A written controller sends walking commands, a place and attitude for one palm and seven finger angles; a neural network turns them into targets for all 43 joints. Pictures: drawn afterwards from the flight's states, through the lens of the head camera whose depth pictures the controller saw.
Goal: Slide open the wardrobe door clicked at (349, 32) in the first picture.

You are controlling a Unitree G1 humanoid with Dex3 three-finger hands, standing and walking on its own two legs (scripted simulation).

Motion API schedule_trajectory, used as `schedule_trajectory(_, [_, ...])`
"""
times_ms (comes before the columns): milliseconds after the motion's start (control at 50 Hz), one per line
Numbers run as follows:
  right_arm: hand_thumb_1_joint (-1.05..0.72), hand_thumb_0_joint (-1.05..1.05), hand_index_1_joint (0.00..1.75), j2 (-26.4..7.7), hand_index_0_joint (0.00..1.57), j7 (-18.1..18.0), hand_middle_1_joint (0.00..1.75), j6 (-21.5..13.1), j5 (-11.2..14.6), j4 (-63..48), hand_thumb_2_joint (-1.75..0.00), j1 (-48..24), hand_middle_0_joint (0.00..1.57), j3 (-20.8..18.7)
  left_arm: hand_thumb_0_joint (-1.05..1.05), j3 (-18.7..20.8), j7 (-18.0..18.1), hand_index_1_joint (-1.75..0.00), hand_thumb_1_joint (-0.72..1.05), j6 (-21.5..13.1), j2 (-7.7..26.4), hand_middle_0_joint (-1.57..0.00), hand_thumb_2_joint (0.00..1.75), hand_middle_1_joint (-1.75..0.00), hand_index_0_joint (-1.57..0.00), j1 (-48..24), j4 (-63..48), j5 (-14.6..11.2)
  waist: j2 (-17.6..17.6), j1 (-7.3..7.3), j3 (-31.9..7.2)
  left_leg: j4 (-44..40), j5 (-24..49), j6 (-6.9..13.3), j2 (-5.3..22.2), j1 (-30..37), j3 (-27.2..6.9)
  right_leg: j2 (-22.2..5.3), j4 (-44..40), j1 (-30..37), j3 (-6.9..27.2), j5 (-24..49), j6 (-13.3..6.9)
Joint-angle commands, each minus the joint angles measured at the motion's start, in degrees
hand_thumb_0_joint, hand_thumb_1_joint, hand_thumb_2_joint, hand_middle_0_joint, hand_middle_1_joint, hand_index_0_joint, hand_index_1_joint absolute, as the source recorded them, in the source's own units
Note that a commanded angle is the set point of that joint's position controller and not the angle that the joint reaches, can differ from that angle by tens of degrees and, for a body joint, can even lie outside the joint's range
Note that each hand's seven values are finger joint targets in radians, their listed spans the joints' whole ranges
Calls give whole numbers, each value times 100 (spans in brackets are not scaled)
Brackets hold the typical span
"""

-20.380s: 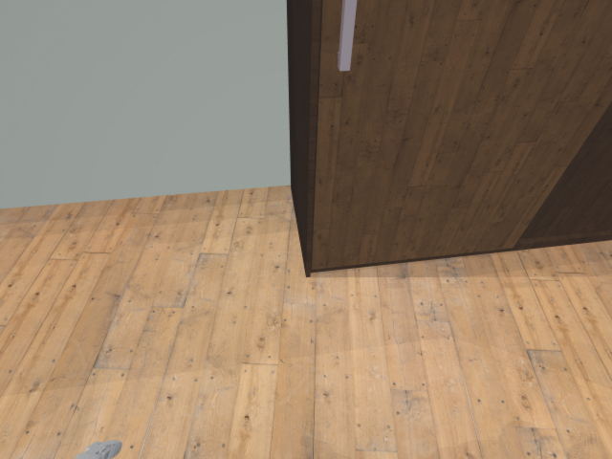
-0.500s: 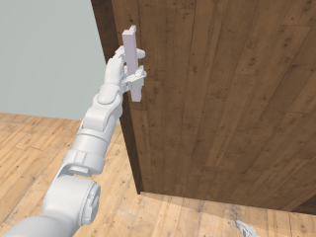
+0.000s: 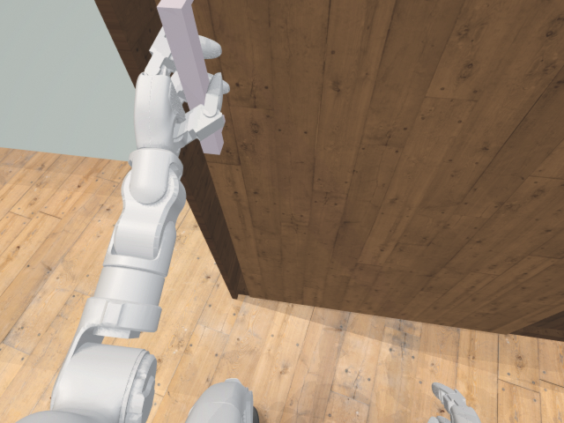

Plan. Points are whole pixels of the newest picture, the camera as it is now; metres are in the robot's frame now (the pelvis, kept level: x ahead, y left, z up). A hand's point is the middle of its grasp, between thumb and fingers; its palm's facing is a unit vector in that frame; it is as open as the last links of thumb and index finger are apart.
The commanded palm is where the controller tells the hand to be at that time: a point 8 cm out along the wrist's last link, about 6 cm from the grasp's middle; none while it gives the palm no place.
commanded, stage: step sideways, sliding the door along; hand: left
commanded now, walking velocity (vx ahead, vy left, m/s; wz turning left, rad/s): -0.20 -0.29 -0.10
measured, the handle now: (202, 78) +0.46 +0.14 +0.21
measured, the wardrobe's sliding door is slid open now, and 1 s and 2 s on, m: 0.05 0.27 0.62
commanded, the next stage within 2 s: none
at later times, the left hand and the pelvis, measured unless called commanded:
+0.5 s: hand (250, 109) +0.43 +0.08 +0.19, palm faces +0.39 -0.92 -0.09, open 6.3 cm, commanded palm +0.39 +0.05 +0.18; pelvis +0.04 -0.15 -0.02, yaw +5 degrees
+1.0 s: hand (417, 128) +0.41 -0.11 +0.19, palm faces +0.26 -0.96 -0.04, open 6.5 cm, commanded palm +0.38 -0.12 +0.18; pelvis +0.07 -0.26 +0.00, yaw +5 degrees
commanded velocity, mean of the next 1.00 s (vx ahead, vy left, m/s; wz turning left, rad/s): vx -0.16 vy -0.22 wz -0.17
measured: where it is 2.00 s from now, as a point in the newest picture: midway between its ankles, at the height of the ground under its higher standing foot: outside the picture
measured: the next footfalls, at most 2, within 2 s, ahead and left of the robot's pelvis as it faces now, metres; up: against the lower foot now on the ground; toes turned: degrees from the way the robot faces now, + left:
left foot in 0.04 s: +0.08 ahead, +0.13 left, +0.00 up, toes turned +10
right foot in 0.40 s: +0.15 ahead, -0.32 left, +0.00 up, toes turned +0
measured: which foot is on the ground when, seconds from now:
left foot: up 0.00-0.02, down 0.04-0.42, up 0.44-0.52, down 0.54-0.78, up 0.80-0.98, down 1.00-1.00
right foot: down 0.00-0.04, up 0.06-0.38, down 0.40-1.00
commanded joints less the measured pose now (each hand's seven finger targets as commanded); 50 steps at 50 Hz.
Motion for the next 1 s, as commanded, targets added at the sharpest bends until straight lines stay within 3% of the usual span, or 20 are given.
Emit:
schedule_trajectory(0, [-90,0,30,-568,20,-68,30,-388,52,-1084,-90,-507,20,-303,0,-596,-136,-140,90,-672,283,-45,90,-140,-45,-2958,-2417,-5,218,-431,-3507,-2466,3721,589,1288,3817,-981,-566,2142,-752,370,4288,594])
schedule_trajectory(20, [-90,0,30,-721,20,116,30,-410,119,-1171,-90,-563,20,-420,0,-696,-184,-140,90,-728,-33,-45,90,-140,-45,-3081,-2675,-101,1651,-380,-3917,-1767,6860,1579,3019,5195,-3044,87,3713,-2562,762,-417,808])
schedule_trajectory(40, [-90,0,30,-709,20,396,30,-461,135,-1196,-90,-776,20,-431,0,-512,-189,-140,90,-761,62,-45,90,-140,-45,-3473,-2719,-47,905,-440,-3624,-1712,6643,1649,3285,4878,-2934,-58,4400,-2652,1496,-1121,399])
schedule_trajectory(60, [-90,0,30,-677,20,454,30,-492,157,-1115,-90,-820,20,-492,0,-184,-175,-140,90,-749,522,-45,90,-140,-45,-3633,-3007,41,693,-422,-3365,-1769,5925,1558,3253,4692,-2681,-202,4547,-3114,1346,-1023,423])
schedule_trajectory(200, [-90,0,30,-703,20,484,30,-511,248,-1267,-90,-926,20,-493,0,-1262,-447,-140,90,-357,-435,-45,90,-140,-45,-3280,-2884,40,1752,-438,-2742,-2305,3166,797,2018,2484,-482,-383,2433,-1552,158,309,694])
schedule_trajectory(320, [-90,0,30,-586,20,473,30,-762,333,-1456,-90,-841,20,-367,0,-1222,-352,-140,90,-366,-277,-45,90,-140,-45,-2967,-2923,-67,2042,-382,-2967,-1298,4014,495,1787,2769,-518,121,477,-533,-313,448,737])
schedule_trajectory(360, [-90,0,30,-475,20,509,30,-810,389,-1460,-90,-799,20,-300,0,-1018,-295,-140,90,-390,40,-45,90,-140,-45,-2794,-3057,1,1197,-299,-2994,-391,3443,526,1259,2428,-410,-174,-774,212,-21,2365,647])
schedule_trajectory(420, [-90,0,30,-314,20,332,30,-791,348,-1398,-90,-941,20,-271,0,-565,-214,-140,90,-321,649,-45,90,-140,-45,-2023,-3265,77,-1967,-170,-3070,1180,-1128,-169,171,58,-468,-1528,34,1692,1417,7220,-215])
schedule_trajectory(440, [-90,0,30,-267,20,266,30,-816,337,-1347,-90,-952,20,-264,0,-588,-197,-140,90,-369,520,-45,90,-140,-45,-1948,-3587,82,-1669,-194,-3024,901,-1336,-88,202,-40,-563,-1592,258,1720,1313,7384,-284])
schedule_trajectory(480, [-90,0,30,-266,20,211,30,-850,308,-1240,-90,-838,20,-201,0,-802,-99,-140,90,-465,186,-45,90,-140,-45,-1814,-4065,1,-878,-386,-3125,-1244,447,22,614,1060,-506,-1318,969,1341,790,6953,22])
schedule_trajectory(500, [-90,0,30,-468,20,208,30,-852,290,-1273,-90,-810,20,-299,0,-953,-91,-140,90,-514,63,-45,90,-140,-45,-1771,-4336,-55,246,-452,-3348,-2030,3973,258,1277,2820,-836,-873,1654,-52,339,5085,491])
schedule_trajectory(520, [-90,0,30,-648,20,376,30,-843,228,-1450,-90,-759,20,-482,0,-1105,-163,-140,90,-547,-256,-45,90,-140,-45,-1618,-4397,-97,1459,-347,-3662,-1754,7624,932,2493,4449,-2112,-142,2552,-1786,277,501,718])
schedule_trajectory(560, [-90,0,30,-586,20,669,30,-967,281,-1548,-90,-837,20,-527,0,-1164,-260,-140,90,-677,-311,-45,90,-140,-45,-2171,-4719,63,1690,-370,-3264,-1436,7342,1095,2539,4553,-1401,-174,2690,-2287,699,-1149,553])
schedule_trajectory(700, [-90,0,30,-549,20,622,30,-1298,317,-1675,-90,-756,20,-348,0,-1013,-179,-140,90,-420,73,-45,90,-140,-45,-1171,-4519,93,1831,-350,-2509,-1114,5009,346,1770,3209,-126,32,350,-577,43,1060,652])
schedule_trajectory(740, [-90,0,30,-347,20,588,30,-1312,382,-1725,-90,-848,20,-246,0,-817,-176,-140,90,-483,342,-45,90,-140,-45,-926,-4618,134,531,-233,-2568,60,3416,618,1172,2407,11,-356,-597,334,275,4025,659])
schedule_trajectory(760, [-90,0,30,-242,20,552,30,-1269,385,-1756,-90,-846,20,-293,0,-606,-160,-140,90,-483,629,-45,90,-140,-45,-618,-4561,118,-1415,-135,-2659,1156,-204,32,309,968,-29,-1303,-405,1091,1590,7160,168])
schedule_trajectory(780, [-90,0,30,-351,20,489,30,-1261,304,-1730,-90,-925,20,-384,0,-493,-157,-140,90,-454,665,-45,90,-140,-45,-137,-4637,89,-2218,12,-2709,1886,-1956,-178,-149,411,-641,-1611,-204,1080,2210,8348,99])
schedule_trajectory(820, [-90,0,30,-32,20,491,30,-1268,305,-1586,-90,-1025,20,-76,0,-912,-73,-140,90,-582,114,-45,90,-140,-45,-41,-5532,71,-888,-98,-2790,1418,-1922,-97,74,-337,-1210,-1941,147,1935,2212,8237,-424])
schedule_trajectory(940, [-90,0,30,-199,20,593,30,-800,163,-1639,-90,-973,20,-262,0,-1563,-83,-140,90,-1065,-309,-45,90,-140,-45,46,-5714,244,-870,-300,-3405,-1583,1375,-61,619,2092,-638,-1199,506,902,1385,6524,-145])
schedule_trajectory(980, [-90,0,30,-526,20,672,30,-806,163,-1765,-90,-1016,20,-438,0,-1589,-216,-140,90,-1061,-338,-45,90,-140,-45,33,-5538,183,867,-273,-3527,-1895,6724,911,2618,4326,-1898,-301,1588,-1623,841,1257,518])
